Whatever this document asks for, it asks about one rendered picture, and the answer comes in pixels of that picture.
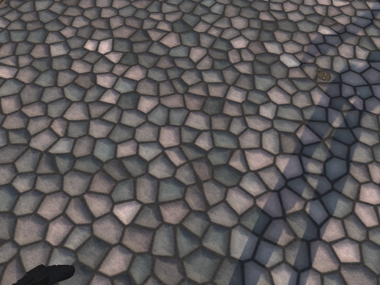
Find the robot left hand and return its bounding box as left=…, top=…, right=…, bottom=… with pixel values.
left=12, top=264, right=75, bottom=285

